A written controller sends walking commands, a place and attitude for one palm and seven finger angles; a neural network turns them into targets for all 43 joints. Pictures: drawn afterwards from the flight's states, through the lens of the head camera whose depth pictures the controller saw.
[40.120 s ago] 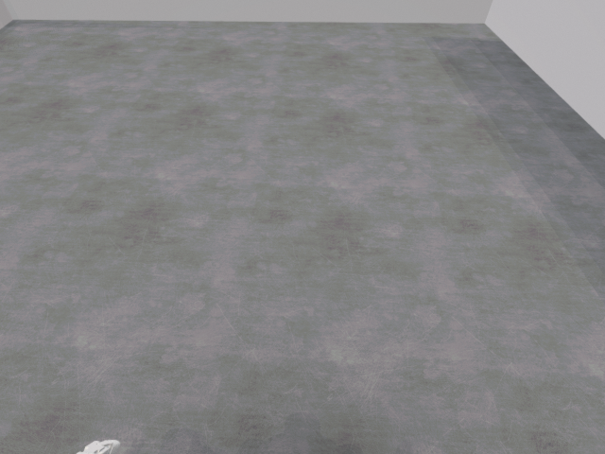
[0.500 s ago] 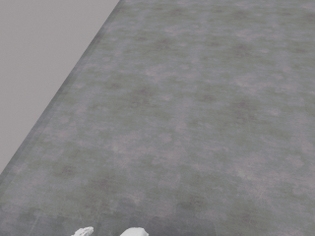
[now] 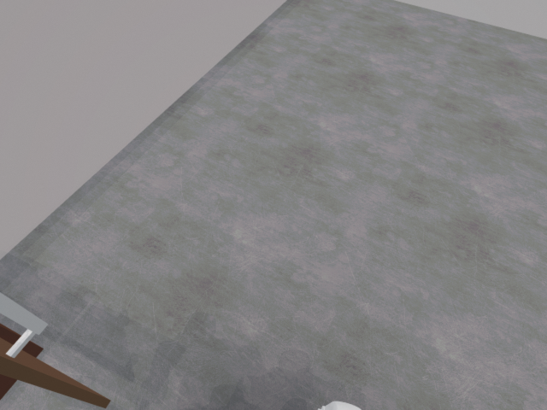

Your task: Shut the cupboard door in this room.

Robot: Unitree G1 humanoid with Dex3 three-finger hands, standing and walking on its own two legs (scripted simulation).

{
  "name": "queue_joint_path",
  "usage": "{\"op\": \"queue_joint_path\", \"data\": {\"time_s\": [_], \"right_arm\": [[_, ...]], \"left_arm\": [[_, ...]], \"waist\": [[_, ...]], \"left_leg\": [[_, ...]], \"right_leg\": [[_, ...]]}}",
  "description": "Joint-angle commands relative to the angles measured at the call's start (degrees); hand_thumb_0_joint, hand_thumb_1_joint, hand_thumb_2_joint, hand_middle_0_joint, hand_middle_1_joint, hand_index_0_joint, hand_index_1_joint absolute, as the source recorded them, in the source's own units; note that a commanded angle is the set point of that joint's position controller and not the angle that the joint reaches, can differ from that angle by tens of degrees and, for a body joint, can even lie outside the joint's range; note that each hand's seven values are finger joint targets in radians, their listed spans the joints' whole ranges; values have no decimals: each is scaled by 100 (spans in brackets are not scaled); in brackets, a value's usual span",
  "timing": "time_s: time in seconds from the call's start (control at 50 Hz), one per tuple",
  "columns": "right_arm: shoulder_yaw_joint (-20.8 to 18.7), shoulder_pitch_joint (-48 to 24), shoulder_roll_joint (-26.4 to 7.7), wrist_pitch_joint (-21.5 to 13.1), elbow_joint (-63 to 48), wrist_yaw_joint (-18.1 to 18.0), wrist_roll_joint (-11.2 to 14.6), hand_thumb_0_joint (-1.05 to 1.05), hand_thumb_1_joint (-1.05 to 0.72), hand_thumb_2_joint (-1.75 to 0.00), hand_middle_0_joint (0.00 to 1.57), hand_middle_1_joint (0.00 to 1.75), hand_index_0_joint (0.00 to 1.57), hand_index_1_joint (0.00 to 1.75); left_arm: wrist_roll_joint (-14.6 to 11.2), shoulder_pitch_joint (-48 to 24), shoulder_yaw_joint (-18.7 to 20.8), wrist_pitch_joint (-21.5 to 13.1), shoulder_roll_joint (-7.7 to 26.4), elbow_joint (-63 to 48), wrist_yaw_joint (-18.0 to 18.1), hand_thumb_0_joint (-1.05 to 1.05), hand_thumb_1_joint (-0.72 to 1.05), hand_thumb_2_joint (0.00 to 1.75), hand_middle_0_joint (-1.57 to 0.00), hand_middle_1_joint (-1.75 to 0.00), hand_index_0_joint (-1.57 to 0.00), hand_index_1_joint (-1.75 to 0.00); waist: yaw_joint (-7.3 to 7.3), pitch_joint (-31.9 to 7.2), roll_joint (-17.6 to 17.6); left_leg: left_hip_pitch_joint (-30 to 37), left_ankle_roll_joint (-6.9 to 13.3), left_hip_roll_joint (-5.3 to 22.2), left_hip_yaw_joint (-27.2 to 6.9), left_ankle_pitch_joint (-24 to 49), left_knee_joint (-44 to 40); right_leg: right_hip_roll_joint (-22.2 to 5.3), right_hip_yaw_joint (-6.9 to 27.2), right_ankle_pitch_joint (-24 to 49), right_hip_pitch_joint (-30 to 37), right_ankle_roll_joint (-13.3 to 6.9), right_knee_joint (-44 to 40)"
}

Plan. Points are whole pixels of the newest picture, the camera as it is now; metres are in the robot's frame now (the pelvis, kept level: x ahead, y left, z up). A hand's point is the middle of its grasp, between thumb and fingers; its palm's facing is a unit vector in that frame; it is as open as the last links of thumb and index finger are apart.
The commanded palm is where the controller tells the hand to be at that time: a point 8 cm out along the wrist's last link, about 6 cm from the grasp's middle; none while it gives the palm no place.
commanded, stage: turn or walk to find it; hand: left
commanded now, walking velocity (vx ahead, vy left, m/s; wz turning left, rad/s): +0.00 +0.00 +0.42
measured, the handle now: (4, 325) +0.20 +0.40 -0.04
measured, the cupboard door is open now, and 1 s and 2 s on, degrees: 91 91 91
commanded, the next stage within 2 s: stand and wait in 0.40 s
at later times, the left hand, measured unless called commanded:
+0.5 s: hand out of the picture +0.06 +0.15 -0.15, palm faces +0.20 -0.94 -0.26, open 7.3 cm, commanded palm none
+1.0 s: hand out of the picture +0.00 +0.19 -0.17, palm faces +0.39 -0.89 -0.24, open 7.4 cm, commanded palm none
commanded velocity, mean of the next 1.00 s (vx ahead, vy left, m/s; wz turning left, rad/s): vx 0.00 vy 0.00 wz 0.37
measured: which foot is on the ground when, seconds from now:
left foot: down 0.00-0.30, up 0.32-0.68, down 0.70-1.00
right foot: up 0.00-0.28, down 0.30-0.72, up 0.74-1.00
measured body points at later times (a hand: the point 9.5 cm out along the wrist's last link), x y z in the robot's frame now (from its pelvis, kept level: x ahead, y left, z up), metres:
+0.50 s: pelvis +0.01 -0.04 +0.00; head +0.06 -0.07 +0.45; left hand +0.05 +0.20 -0.13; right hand +0.10 -0.28 -0.17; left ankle -0.06 +0.10 -0.65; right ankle +0.01 -0.14 -0.74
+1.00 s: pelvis +0.01 -0.02 +0.00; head +0.05 +0.00 +0.45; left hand -0.02 +0.24 -0.15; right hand +0.17 -0.21 -0.15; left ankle -0.03 +0.09 -0.74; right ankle +0.04 -0.16 -0.70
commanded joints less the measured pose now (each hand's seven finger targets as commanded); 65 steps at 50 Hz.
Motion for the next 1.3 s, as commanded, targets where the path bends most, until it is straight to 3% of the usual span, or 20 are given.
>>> {"op": "queue_joint_path", "data": {"time_s": [0.0, 0.16, 0.24, 0.26, 0.28, 0.3, 0.42, 0.56, 0.64, 0.66, 0.7, 0.72, 0.82, 1.04, 1.06, 1.08, 1.1, 1.12, 1.18, 1.28], "right_arm": [[-281, 269, -1121, -122, -235, -104, 39, 0, -90, -90, 20, 30, 20, 30], [-384, 403, -1170, -59, -247, -78, -4, 0, -90, -90, 20, 30, 20, 30], [-398, 213, -1091, -45, -301, -63, 43, 0, -90, -90, 20, 30, 20, 30], [-378, 304, -867, -63, -308, -22, 92, 0, -90, -90, 20, 30, 20, 30], [-298, 366, -507, -90, -443, 14, 111, 0, -90, -90, 20, 30, 20, 30], [-346, 164, -676, 5, -497, -21, 66, 0, -90, -90, 20, 30, 20, 30], [-309, 390, -570, 150, -112, 74, 28, 0, -90, -90, 20, 30, 20, 30], [-115, -82, -323, 24, -60, 28, 81, 0, -90, -90, 20, 30, 20, 30], [-88, 243, -416, -52, 86, -2, 83, 0, -90, -90, 20, 30, 20, 30], [-115, 377, -552, -89, 121, 10, 84, 0, -90, -90, 20, 30, 20, 30], [-284, 678, -1329, -122, 80, -17, 28, 0, -90, -90, 20, 30, 20, 30], [-325, 805, -1365, -92, 187, -100, 31, 0, -90, -90, 20, 30, 20, 30], [-260, 259, -1090, -112, 16, -160, 17, 0, -90, -90, 20, 30, 20, 30], [-408, 79, -1140, -9, -292, -55, 15, 0, -90, -90, 20, 30, 20, 30], [-402, 98, -980, -20, -330, -26, 54, 0, -90, -90, 20, 30, 20, 30], [-345, 174, -617, -36, -462, 13, 95, 0, -90, -90, 20, 30, 20, 30], [-384, 56, -705, 25, -563, 15, 62, 0, -90, -90, 20, 30, 20, 30], [-423, 10, -828, 121, -521, 23, 8, 0, -90, -90, 20, 30, 20, 30], [-403, 364, -685, 172, -242, 112, -9, 0, -90, -90, 20, 30, 20, 30], [-296, 38, -581, 167, -303, 127, 26, 0, -90, -90, 20, 30, 20, 30]], "left_arm": [[-37, -151, 46, -177, 310, -482, 13, 0, 90, 90, -20, -30, -20, -30], [-71, -466, -15, -227, 188, -741, 41, 0, 90, 90, -20, -30, -20, -30], [-95, 154, 6, -361, 262, -616, 77, 0, 90, 90, -20, -30, -20, -30], [-47, 289, 41, -431, 560, -585, 111, 0, 90, 90, -20, -30, -20, -30], [25, 408, 133, -472, 984, -558, 161, 0, 90, 90, -20, -30, -20, -30], [-16, 471, 148, -459, 1041, -616, 158, 0, 90, 90, -20, -30, -20, -30], [-11, -89, 56, -496, 456, -783, 169, 0, 90, 90, -20, -30, -20, -30], [43, 535, 86, -473, 631, -334, 154, 0, 90, 90, -20, -30, -20, -30], [-20, 378, 101, -427, 701, -201, 165, 0, 90, 90, -20, -30, -20, -30], [-46, 310, 100, -397, 642, -189, 155, 0, 90, 90, -20, -30, -20, -30], [-98, 450, -4, -317, 142, -387, 116, 0, 90, 90, -20, -30, -20, -30], [-61, -8, -57, -243, 141, -428, 161, 0, 90, 90, -20, -30, -20, -30], [-64, -114, 10, -228, 152, -301, 37, 0, 90, 90, -20, -30, -20, -30], [-95, 172, 42, -318, 224, -544, 75, 0, 90, 90, -20, -30, -20, -30], [-62, 359, 85, -375, 439, -524, 103, 0, 90, 90, -20, -30, -20, -30], [31, 510, 183, -430, 929, -542, 152, 0, 90, 90, -20, -30, -20, -30], [24, 425, 209, -411, 1145, -657, 144, 0, 90, 90, -20, -30, -20, -30], [-10, 220, 230, -421, 978, -745, 169, 0, 90, 90, -20, -30, -20, -30], [-1, -507, 109, -416, 530, -978, 176, 0, 90, 90, -20, -30, -20, -30], [19, 169, 130, -460, 628, -811, 159, 0, 90, 90, -20, -30, -20, -30]], "waist": [[-223, -456, 930], [-345, -633, 1209], [-26, -961, 943], [8, -1031, 275], [46, -1002, -1156], [142, -797, -1221], [-176, -391, -746], [142, -550, -940], [-93, -661, -892], [-189, -703, -526], [-294, -842, 1717], [-518, -749, 2000], [-234, -578, 1053], [-13, -741, 1037], [78, -856, 587], [119, -937, -900], [161, -639, -1348], [119, -357, -1376], [-310, -123, -613], [-15, -391, -740]], "left_leg": [[696, 633, 1307, -1191, 2462, -1124], [755, 733, 1242, -1694, 2880, -746], [194, 372, 889, -1686, 2684, -46], [-530, 53, 543, -1428, 1709, 433], [-1663, -332, -249, -528, -512, 1488], [-1700, -385, -275, -554, -1884, 2546], [-1713, -571, 107, -423, -664, 3876], [-1040, -556, 85, 150, -947, 1516], [3, -471, 62, 326, 113, -53], [553, -401, 222, 179, 807, -641], [1489, 634, 2069, -1928, 3672, -801], [1067, 963, 2145, -2123, 3721, -1052], [887, 735, 1410, -1348, 3130, -893], [-231, 417, 905, -1806, 2227, -290], [-721, 153, 613, -1636, 1581, 171], [-1727, -255, -124, -752, -76, 1304], [-1813, -375, -325, -485, -1730, 2559], [-1817, -332, -100, -779, -1653, 3419], [-1846, -462, 132, -548, -712, 4193], [-1757, -646, 167, -144, -832, 3255]], "right_leg": [[-29, 254, 298, -495, 102, 145], [267, 150, 15, 81, 81, -1459], [338, 50, 1402, 1524, -9, -3550], [-220, 554, 2050, 2383, -156, -4013], [-1624, 1780, 3084, 3014, -729, -4041], [-2223, 2043, 3621, 2298, -1271, -4115], [-1227, 527, 3568, 1772, -1051, -3961], [-1135, 416, 4654, 2358, -1202, -3649], [-1081, 156, 4012, 1989, -884, -3226], [-971, 19, 3430, 1621, -668, -2860], [-37, -470, -453, 23, -66, -1355], [27, -11, -1189, 7, -49, -619], [56, 220, -226, -227, 0, -214], [390, 14, 1080, 1535, -12, -3109], [59, 323, 1520, 2234, -90, -3816], [-1321, 1627, 1931, 2862, -527, -4147], [-2247, 2237, 1923, 2011, -1159, -4424], [-2132, 2258, 1408, 1321, -1298, -4582], [-1394, 856, 1900, 1218, -1002, -4235], [-1376, 284, 3542, 2045, -1035, -3897]]}}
